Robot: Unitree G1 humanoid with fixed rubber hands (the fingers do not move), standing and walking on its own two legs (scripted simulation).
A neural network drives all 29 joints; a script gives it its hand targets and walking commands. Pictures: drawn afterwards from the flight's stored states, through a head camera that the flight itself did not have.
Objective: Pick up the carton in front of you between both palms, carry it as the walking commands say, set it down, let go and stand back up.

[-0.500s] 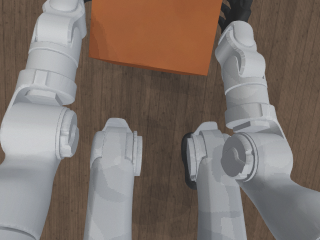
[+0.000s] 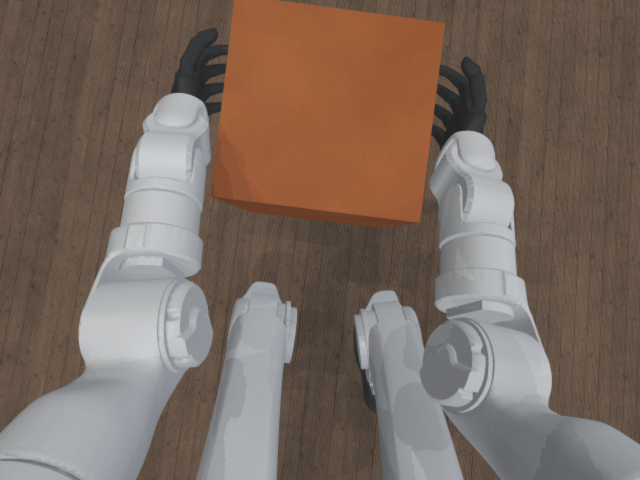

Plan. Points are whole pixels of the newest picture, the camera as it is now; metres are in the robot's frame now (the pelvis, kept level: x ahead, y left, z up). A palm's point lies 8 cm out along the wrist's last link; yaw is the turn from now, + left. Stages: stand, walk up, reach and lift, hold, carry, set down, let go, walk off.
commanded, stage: reach and lift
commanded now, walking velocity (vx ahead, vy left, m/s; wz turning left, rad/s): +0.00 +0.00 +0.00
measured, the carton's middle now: (324, 140) +0.50 +0.03 -0.14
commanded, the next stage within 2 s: none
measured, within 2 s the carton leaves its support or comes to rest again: neither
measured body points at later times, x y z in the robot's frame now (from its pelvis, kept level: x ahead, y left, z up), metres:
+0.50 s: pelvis +0.05 +0.00 +0.13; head +0.21 +0.03 +0.56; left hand +0.46 +0.18 +0.08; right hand +0.47 -0.13 +0.10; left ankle +0.12 +0.13 -0.46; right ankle +0.11 -0.14 -0.46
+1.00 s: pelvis +0.10 -0.01 +0.26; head +0.13 +0.00 +0.70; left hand +0.41 +0.16 +0.23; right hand +0.43 -0.14 +0.24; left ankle +0.12 +0.13 -0.46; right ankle +0.11 -0.14 -0.46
